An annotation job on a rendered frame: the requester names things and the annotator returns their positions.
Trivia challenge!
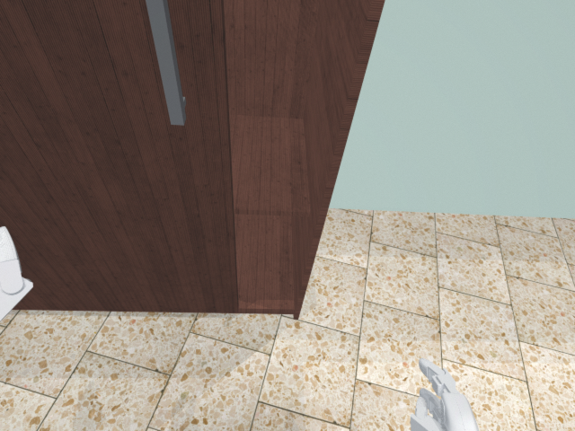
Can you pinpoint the robot right hand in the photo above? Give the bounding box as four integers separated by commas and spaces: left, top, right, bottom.
411, 358, 479, 431

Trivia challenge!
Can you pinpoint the handle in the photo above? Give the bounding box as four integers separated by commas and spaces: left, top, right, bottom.
146, 0, 186, 126

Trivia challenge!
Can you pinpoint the wardrobe door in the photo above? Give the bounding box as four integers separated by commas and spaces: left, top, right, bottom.
0, 0, 239, 313

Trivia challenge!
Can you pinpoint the robot left hand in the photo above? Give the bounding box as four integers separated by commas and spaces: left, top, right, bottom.
0, 226, 33, 321

